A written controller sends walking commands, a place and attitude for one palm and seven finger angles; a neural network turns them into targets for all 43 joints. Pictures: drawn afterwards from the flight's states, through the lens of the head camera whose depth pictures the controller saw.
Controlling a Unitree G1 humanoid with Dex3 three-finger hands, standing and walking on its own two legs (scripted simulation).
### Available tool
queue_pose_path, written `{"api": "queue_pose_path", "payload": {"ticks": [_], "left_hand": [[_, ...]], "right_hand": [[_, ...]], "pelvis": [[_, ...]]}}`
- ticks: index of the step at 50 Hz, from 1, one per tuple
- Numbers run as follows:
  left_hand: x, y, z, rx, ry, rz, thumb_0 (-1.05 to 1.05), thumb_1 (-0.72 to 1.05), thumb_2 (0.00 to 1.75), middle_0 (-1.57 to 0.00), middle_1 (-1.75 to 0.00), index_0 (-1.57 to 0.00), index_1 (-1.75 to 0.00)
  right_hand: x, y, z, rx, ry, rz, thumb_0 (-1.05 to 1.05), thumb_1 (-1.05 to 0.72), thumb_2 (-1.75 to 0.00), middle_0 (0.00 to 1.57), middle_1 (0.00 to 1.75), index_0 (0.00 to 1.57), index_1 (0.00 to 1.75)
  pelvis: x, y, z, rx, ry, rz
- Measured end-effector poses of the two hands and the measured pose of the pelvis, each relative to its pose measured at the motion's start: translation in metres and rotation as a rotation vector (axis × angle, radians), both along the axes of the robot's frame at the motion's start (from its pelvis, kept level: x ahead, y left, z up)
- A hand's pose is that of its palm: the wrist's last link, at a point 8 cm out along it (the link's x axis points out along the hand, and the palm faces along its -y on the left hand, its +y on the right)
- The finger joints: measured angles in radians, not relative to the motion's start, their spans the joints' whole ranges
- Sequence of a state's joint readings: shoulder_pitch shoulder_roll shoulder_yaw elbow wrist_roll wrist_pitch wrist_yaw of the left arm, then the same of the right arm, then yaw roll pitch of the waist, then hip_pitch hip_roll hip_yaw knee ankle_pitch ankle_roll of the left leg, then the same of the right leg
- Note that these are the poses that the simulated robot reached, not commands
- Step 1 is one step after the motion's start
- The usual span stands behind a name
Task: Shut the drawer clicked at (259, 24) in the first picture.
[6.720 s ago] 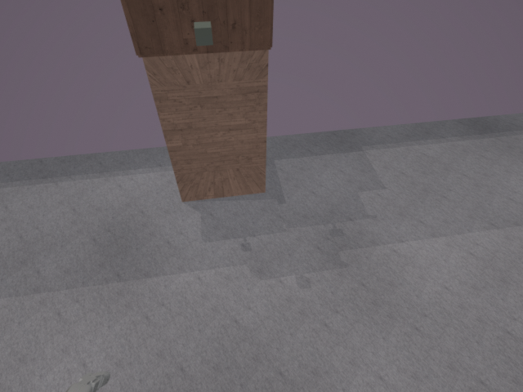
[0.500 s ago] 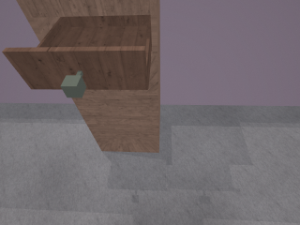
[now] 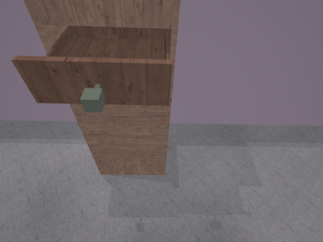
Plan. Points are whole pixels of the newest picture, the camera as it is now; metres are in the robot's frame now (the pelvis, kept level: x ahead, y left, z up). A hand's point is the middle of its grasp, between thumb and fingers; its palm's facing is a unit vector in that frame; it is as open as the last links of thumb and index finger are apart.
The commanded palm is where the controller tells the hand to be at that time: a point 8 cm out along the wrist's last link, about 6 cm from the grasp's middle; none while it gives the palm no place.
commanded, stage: come to a stop and stand still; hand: left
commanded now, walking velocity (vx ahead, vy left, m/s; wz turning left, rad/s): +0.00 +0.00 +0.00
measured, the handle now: (95, 95) +0.43 +0.21 +0.14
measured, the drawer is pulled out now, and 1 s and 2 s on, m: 0.19 0.19 0.19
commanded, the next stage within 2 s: look again from close up in 0.06 s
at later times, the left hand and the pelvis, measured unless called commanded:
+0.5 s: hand out of the picture -0.01 +0.17 -0.18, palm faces +0.02 -0.98 -0.20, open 7.4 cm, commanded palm none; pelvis -0.02 +0.00 -0.01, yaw +0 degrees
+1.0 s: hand out of the picture -0.07 +0.14 -0.19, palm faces +0.09 -0.99 -0.13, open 7.4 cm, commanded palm none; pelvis -0.02 -0.01 -0.01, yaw +2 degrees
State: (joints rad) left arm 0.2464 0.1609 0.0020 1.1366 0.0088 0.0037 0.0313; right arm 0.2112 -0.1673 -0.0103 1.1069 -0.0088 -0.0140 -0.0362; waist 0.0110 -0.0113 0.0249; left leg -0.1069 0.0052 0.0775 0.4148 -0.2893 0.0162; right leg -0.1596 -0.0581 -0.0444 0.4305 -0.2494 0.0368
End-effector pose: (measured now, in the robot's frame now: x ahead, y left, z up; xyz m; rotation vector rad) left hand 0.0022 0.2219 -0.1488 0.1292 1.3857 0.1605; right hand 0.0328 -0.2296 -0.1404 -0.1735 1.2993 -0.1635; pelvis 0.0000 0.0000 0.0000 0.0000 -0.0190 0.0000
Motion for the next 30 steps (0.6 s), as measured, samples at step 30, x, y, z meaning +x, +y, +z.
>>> {"api": "queue_pose_path", "payload": {"ticks": [30], "left_hand": [[-0.038,-0.005,0.001,0.006,-0.026,-0.018,0.01,0.91,0.9,-0.2,-0.29,-0.2,-0.3]], "right_hand": [[-0.071,0.016,-0.013,0.067,0.045,-0.011,0.01,-0.92,-0.9,0.2,0.29,0.2,0.3]], "pelvis": [[-0.032,-0.001,-0.005,0.006,-0.024,0.003]]}}
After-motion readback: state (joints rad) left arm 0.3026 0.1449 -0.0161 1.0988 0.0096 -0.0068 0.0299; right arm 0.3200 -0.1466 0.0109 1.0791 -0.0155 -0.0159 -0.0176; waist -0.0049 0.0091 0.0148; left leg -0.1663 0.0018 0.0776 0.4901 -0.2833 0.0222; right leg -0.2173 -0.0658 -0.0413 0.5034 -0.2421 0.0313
